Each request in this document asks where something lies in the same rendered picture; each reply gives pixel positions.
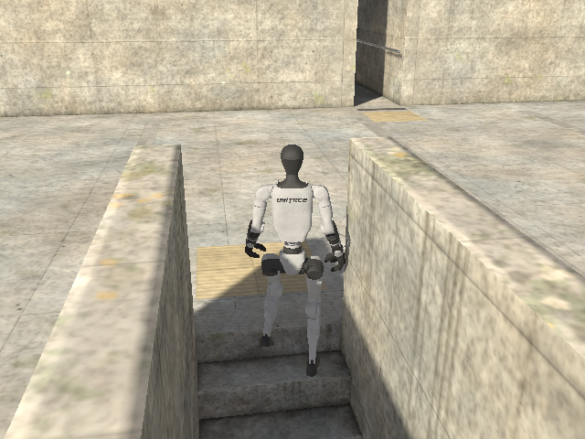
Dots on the stairs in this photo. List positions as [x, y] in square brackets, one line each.
[249, 392]

